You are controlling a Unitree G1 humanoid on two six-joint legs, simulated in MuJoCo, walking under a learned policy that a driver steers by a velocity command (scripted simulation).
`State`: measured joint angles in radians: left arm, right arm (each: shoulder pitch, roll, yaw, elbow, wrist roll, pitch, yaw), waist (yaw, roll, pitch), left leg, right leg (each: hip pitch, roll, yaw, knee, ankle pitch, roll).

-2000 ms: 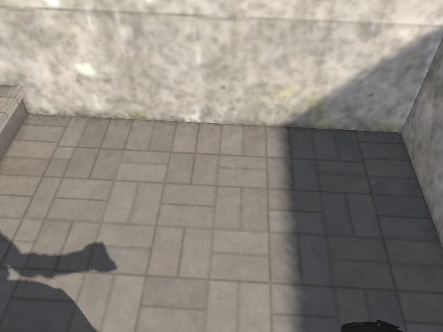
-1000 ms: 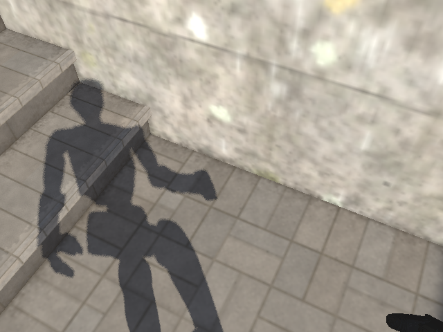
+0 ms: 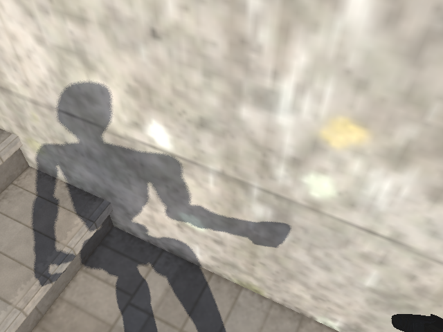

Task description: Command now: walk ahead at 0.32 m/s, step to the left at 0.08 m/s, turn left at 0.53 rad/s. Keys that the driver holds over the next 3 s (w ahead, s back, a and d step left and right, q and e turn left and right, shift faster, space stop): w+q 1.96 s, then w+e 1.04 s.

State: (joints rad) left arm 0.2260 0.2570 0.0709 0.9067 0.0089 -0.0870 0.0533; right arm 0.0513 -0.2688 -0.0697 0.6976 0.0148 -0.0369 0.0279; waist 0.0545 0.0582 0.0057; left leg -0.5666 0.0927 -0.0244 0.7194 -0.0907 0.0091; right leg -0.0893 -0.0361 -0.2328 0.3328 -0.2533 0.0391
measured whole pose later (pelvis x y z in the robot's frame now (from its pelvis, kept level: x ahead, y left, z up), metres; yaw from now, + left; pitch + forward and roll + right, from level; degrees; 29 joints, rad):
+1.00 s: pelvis +0.10 +0.29 +0.00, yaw +35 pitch +0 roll +1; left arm 0.15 0.32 0.06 0.81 0.03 0.01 0.02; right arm 0.39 -0.29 -0.04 0.79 -0.02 0.01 0.06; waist -0.05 -0.02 0.06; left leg -0.11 -0.15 -0.10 0.34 -0.22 0.11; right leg -0.50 -0.05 -0.05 0.86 -0.34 0.00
